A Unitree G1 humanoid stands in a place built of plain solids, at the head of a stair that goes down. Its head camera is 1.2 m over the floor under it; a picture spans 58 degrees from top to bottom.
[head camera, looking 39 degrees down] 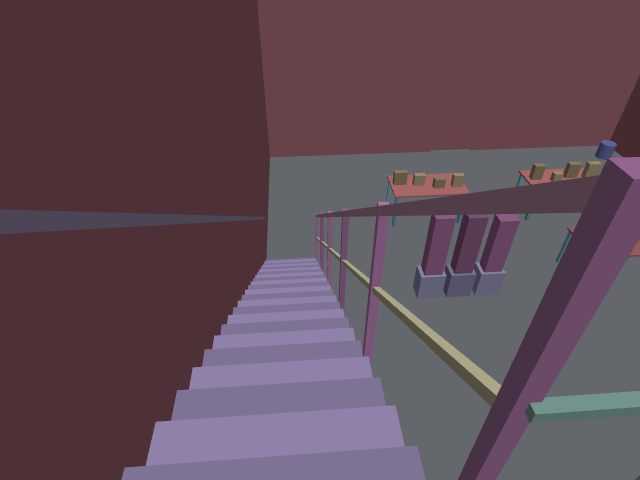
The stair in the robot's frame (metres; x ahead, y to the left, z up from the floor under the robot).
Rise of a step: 0.18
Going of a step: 0.24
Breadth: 0.91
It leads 4 degrees to the left of straight ahead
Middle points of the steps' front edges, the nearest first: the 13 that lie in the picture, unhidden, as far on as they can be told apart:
0.63 0.14 -0.17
0.87 0.16 -0.35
1.11 0.18 -0.52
1.35 0.20 -0.70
1.59 0.21 -0.87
1.83 0.23 -1.05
2.07 0.25 -1.22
2.31 0.27 -1.40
2.55 0.28 -1.57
2.79 0.30 -1.75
3.03 0.32 -1.92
3.27 0.34 -2.10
3.51 0.36 -2.27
